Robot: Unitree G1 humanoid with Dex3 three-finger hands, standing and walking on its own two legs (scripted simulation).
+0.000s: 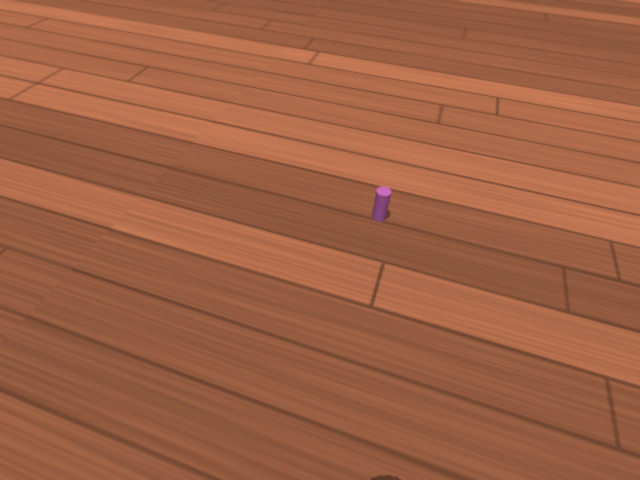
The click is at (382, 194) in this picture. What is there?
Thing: squat round
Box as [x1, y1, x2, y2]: [372, 186, 390, 221]
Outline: 384,186 378,187 376,190 372,217 377,221 381,221 385,218 389,200 390,190 389,188
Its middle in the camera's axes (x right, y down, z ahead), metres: +0.28 -0.14 +1.71
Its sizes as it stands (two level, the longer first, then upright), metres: 0.064 0.064 0.157
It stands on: the floor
